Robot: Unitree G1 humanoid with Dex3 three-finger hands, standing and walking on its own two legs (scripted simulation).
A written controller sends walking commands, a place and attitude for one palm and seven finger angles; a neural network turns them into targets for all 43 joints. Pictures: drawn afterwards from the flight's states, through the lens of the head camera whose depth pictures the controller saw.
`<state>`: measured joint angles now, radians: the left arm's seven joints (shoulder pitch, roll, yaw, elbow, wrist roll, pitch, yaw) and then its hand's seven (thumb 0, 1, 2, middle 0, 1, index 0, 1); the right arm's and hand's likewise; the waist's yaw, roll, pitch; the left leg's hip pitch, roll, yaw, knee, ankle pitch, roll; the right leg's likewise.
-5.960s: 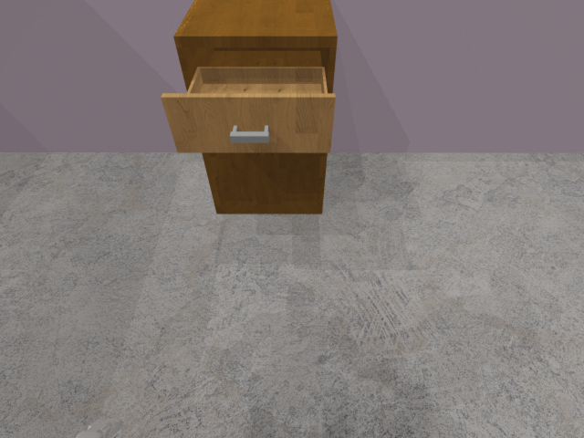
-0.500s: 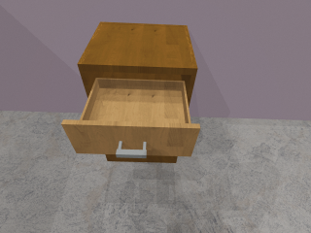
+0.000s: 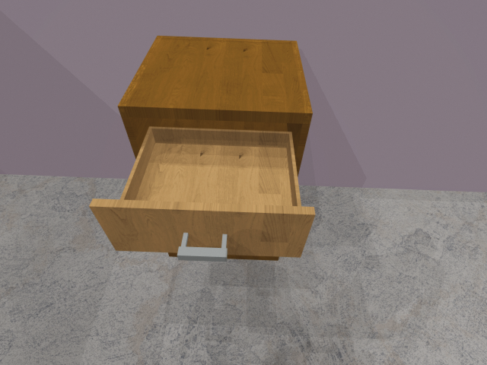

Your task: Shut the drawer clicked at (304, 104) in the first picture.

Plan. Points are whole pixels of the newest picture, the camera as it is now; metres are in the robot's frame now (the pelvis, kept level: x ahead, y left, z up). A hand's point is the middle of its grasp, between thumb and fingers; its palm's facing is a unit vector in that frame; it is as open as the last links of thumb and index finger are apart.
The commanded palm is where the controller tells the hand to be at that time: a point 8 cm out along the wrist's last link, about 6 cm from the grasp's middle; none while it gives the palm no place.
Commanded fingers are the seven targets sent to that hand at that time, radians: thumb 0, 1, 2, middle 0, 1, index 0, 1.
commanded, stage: come to a stop and stand still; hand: left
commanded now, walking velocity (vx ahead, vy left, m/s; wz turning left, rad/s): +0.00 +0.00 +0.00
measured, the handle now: (203, 245) +0.37 +0.11 -0.09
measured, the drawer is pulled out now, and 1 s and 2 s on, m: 0.29 0.29 0.29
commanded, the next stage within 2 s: look again from close up in 0.22 s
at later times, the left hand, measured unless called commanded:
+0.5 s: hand out of the picture +0.01 +0.16 -0.17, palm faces +0.03 -0.98 -0.20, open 7.3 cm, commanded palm none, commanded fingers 0.00 0.90 0.90 -0.20 -0.30 -0.20 -0.30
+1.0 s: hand out of the picture +0.00 +0.15 -0.18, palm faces +0.03 -0.98 -0.18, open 7.3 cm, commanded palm none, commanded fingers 0.00 0.90 0.90 -0.20 -0.30 -0.20 -0.30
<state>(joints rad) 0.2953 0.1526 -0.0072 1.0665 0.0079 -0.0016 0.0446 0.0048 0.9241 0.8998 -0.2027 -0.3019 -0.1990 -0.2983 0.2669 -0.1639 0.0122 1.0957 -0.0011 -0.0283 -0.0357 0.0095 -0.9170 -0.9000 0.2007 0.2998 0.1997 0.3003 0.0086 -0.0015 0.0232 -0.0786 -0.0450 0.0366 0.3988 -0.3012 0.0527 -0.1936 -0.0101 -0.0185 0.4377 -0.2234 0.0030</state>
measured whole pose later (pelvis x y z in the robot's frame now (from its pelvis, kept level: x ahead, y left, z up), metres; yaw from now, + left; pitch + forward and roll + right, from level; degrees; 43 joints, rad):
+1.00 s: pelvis +0.00 -0.02 +0.00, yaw -1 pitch -1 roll +0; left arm 0.32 0.15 -0.01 1.10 0.01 0.00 0.03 0.00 0.92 0.90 -0.20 -0.30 -0.20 -0.30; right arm 0.31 -0.13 0.01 1.15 0.00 -0.03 -0.04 0.01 -0.91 -0.90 0.20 0.30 0.20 0.30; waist 0.01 -0.02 0.00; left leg -0.06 -0.02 0.04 0.39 -0.31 0.03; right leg -0.19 0.01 -0.02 0.45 -0.24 -0.02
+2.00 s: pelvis +0.08 -0.08 +0.00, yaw -1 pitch +0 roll +1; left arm 0.25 0.18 0.00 1.02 0.00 -0.01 0.05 0.00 0.91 0.90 -0.20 -0.30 -0.20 -0.30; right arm 0.22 -0.16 0.00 1.12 0.01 -0.01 -0.04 0.01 -0.92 -0.90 0.20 0.30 0.20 0.30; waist 0.01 -0.01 0.03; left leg -0.16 0.04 0.07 0.39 -0.23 -0.03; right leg -0.10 0.07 -0.05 0.39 -0.28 -0.09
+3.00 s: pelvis +0.08 -0.01 +0.00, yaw -1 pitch +0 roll +0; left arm 0.30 0.15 -0.02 1.07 0.01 0.00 0.05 0.00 0.91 0.90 -0.20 -0.30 -0.20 -0.30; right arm 0.31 -0.15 0.02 1.08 0.00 -0.03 -0.04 0.01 -0.92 -0.90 0.20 0.30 0.20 0.30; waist 0.01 -0.01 0.01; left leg -0.19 -0.07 0.05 0.45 -0.27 0.09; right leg -0.17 -0.02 -0.03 0.47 -0.31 0.01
